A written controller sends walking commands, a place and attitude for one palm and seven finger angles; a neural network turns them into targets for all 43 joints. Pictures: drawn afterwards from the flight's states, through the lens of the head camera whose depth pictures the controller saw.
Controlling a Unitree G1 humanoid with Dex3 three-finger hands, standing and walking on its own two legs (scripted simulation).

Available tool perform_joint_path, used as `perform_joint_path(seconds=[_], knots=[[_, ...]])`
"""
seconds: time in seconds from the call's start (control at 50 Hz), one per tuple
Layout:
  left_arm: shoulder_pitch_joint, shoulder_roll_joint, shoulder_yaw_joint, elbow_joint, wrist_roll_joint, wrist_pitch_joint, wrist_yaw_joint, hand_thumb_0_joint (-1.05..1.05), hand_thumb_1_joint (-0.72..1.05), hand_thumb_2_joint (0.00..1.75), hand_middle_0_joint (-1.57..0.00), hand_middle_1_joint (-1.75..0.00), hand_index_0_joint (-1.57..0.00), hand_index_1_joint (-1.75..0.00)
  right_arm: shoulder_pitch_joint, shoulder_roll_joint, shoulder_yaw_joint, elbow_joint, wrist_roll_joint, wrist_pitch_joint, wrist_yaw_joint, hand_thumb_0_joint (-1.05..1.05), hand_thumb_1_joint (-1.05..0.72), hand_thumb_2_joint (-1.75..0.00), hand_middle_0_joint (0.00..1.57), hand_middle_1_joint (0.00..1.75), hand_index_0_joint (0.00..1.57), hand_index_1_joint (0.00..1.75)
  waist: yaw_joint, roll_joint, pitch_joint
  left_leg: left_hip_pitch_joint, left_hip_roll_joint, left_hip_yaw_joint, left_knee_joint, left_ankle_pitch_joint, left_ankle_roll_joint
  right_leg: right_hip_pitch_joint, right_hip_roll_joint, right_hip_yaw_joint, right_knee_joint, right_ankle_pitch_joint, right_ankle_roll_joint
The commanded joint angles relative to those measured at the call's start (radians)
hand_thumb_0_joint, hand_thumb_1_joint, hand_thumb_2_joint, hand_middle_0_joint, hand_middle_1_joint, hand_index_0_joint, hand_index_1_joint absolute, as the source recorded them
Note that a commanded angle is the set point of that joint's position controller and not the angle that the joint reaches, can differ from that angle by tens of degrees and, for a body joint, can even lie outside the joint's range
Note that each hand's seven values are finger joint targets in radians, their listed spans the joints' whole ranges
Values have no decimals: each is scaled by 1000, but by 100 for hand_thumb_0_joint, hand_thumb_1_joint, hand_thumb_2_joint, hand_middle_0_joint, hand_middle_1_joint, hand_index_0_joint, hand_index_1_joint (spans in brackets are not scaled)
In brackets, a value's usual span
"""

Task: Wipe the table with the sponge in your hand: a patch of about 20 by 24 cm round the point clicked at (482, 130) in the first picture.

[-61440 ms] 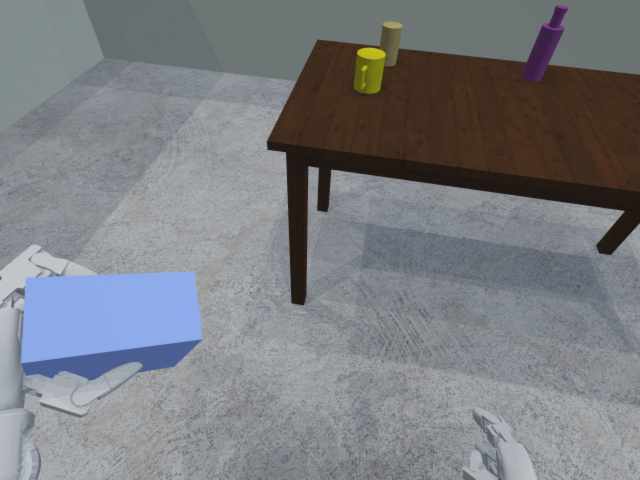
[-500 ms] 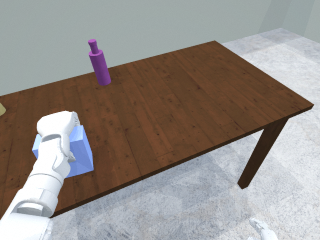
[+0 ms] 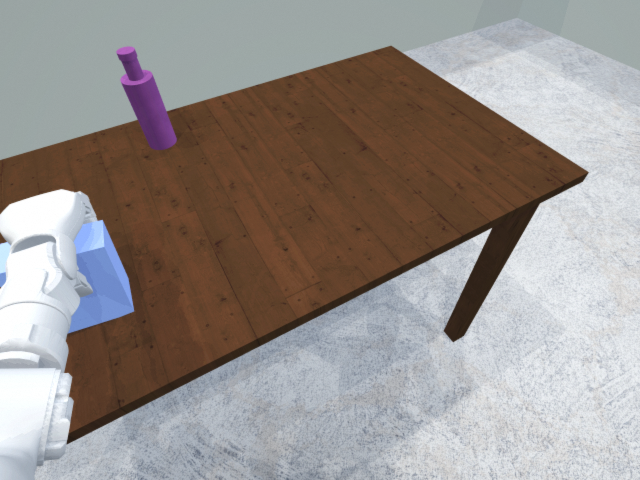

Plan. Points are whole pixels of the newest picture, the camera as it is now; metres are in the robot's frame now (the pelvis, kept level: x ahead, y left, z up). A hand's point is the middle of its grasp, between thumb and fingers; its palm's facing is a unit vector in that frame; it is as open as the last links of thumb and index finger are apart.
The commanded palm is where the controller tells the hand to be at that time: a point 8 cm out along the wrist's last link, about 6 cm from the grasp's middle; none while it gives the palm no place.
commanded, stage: wipe forward along the middle lane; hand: left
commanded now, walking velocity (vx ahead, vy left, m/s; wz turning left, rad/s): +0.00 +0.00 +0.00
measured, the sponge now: (78, 291) +0.37 +0.35 +0.01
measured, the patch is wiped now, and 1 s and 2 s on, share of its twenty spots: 1.00 1.00 1.00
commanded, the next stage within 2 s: slide back across to the first lane in 0.50 s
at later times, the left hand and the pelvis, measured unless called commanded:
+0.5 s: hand (57, 227) +0.44 +0.37 +0.08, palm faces -0.13 +0.00 -0.99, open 10.4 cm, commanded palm +0.43 +0.37 +0.11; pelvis +0.00 +0.02 -0.01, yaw +0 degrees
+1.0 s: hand (38, 216) +0.45 +0.41 +0.08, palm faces -0.10 -0.03 -0.99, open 10.4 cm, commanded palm +0.43 +0.42 +0.14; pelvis +0.03 +0.04 +0.00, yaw +0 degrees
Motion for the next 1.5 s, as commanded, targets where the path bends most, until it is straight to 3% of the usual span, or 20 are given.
perform_joint_path(seconds=[0.0,0.06,0.08,0.16,0.2,0.24,0.38,0.54,0.58,0.64,0.66,0.7,0.8,0.84,0.9,1.06,1.14,1.34,1.44,1.48], knots=[[-270,318,3,-45,70,40,63,0,10,130,-120,-160,-120,-160,-15,-136,-48,-113,-1,-38,-3,0,-90,-90,20,30,20,30,-1,-95,-172,-65,-35,30,-72,-56,40,189,-73,105,-145,-99,27],[-259,326,14,-33,74,37,68,0,10,130,-120,-160,-120,-160,2,-136,-47,-111,-4,-32,0,0,-90,-90,20,30,20,30,7,-78,-213,-59,-37,30,-66,-17,38,207,-68,90,-122,-25,25],[-289,292,-15,-35,71,38,71,0,10,130,-120,-160,-120,-160,-3,-134,-45,-113,-2,-32,0,0,-90,-90,20,30,20,30,-13,-99,-184,-63,-35,33,-67,-42,39,177,-69,88,-132,-54,30],[-320,339,22,-13,75,34,87,0,10,130,-120,-160,-120,-160,16,-141,-48,-102,-6,-34,-1,0,-90,-90,20,30,20,30,-8,-99,-203,-64,-32,27,-61,-32,38,166,-63,74,-117,-43,27],[-340,292,-14,-2,76,35,91,0,10,130,-120,-160,-120,-160,22,-138,-47,-102,-5,-35,1,0,-90,-90,20,30,20,30,-21,-109,-194,-60,-30,25,-61,-38,37,137,-61,60,-114,-43,28],[-341,331,19,11,69,40,91,0,10,130,-120,-160,-120,-160,19,-142,-45,-99,-6,-32,0,0,-90,-90,20,30,20,30,-14,-114,-206,-63,-28,22,-62,-32,36,146,-60,61,-114,-38,25],[-492,342,-39,54,103,57,80,0,10,130,-120,-160,-120,-160,54,-146,-37,-92,-7,-38,-5,0,-90,-90,20,30,20,30,-56,-62,-192,-63,-25,15,-57,-64,36,76,-56,45,-105,-85,28],[-514,373,-9,80,93,41,58,0,10,130,-120,-160,-120,-160,89,-151,-37,-85,-14,-35,-7,0,-90,-90,20,30,20,30,-43,-53,-246,-45,-15,-5,-49,-16,32,60,-45,26,-76,-40,17],[-522,327,-51,88,96,38,58,0,10,130,-120,-160,-120,-160,106,-147,-41,-84,-14,-38,-6,0,-90,-90,20,30,20,30,-59,-48,-238,-37,-14,-3,-44,-20,32,36,-43,16,-72,-45,20],[-515,428,35,27,98,19,58,0,10,130,-120,-160,-120,-160,107,-154,-45,-78,-19,-35,-4,0,-90,-90,20,30,20,30,-19,-16,-322,-5,-12,-6,-42,51,33,97,-41,24,-57,22,10],[-498,415,21,19,98,16,58,0,10,130,-120,-160,-120,-160,115,-148,-47,-80,-16,-31,-3,0,-90,-90,20,30,20,30,-22,-12,-340,6,-16,-3,-37,75,34,113,-40,22,-52,46,12],[-476,398,11,18,92,18,57,0,10,130,-120,-160,-120,-160,109,-148,-45,-81,-13,-28,1,0,-90,-90,20,30,20,30,-25,-31,-299,-1,-17,-3,-47,57,35,115,-40,19,-67,34,15],[-462,468,52,2,92,31,52,0,10,130,-120,-160,-120,-160,91,-157,-42,-74,-9,-21,6,0,-90,-90,20,30,20,30,-13,-31,-277,9,-21,-2,-71,71,40,160,-45,22,-86,46,15],[-457,505,80,-28,97,24,42,0,10,130,-120,-160,-120,-160,76,-159,-40,-73,-10,-17,7,0,-90,-90,20,30,20,30,7,15,-299,32,-23,-2,-79,117,37,188,-47,26,-83,85,7],[-396,456,50,-11,106,27,30,0,10,130,-120,-160,-120,-160,73,-154,-42,-81,-8,-10,14,0,-90,-90,20,30,20,30,8,11,-268,58,-22,-9,-86,138,35,177,-44,10,-88,90,5],[-350,511,99,-45,98,-5,-4,0,10,130,-120,-160,-120,-160,50,-163,-43,-89,-10,13,13,0,-90,-90,20,30,20,30,24,15,-263,97,-24,-5,-93,242,37,236,-49,9,-95,196,0],[-264,502,132,-98,89,-35,-17,0,10,130,-120,-160,-120,-160,35,-157,-51,-105,-12,25,21,0,-90,-90,20,30,20,30,57,29,-318,146,-21,-10,-82,378,28,275,-49,6,-79,299,-11],[-177,448,121,-197,62,-56,-37,0,10,130,-120,-160,-120,-160,-1,-153,-59,-121,-10,42,26,0,-90,-90,20,30,20,30,60,31,-288,217,-13,-18,-80,515,23,270,-50,-6,-92,352,-12],[-68,336,64,-300,25,-46,-49,0,10,130,-120,-160,-120,-160,-33,-143,-62,-147,-6,41,33,0,-90,-90,20,30,20,30,68,58,-289,272,0,-39,-83,593,7,250,-48,-13,-99,324,-11],[-35,299,40,-320,12,-27,-47,0,10,130,-120,-160,-120,-160,-32,-143,-64,-145,-6,43,34,0,-90,-90,20,30,20,30,58,24,-284,288,4,-47,-81,584,2,238,-45,-22,-100,299,-5]])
